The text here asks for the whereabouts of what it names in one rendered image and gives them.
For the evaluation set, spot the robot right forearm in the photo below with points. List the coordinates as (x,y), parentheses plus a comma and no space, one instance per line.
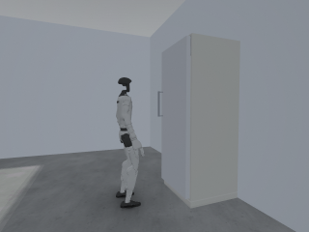
(129,128)

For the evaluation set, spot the robot right upper arm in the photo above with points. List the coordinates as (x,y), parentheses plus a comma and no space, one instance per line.
(126,106)

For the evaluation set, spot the robot right foot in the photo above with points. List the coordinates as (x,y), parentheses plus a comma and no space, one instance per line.
(131,204)

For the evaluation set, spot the right robot hand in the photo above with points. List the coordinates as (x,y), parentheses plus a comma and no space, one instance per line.
(136,144)

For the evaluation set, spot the handle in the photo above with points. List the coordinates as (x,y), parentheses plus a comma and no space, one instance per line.
(158,104)

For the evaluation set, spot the humanoid robot torso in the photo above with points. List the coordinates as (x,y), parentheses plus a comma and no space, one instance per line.
(123,131)

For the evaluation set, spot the fridge door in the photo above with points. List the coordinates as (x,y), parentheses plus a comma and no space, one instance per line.
(175,120)

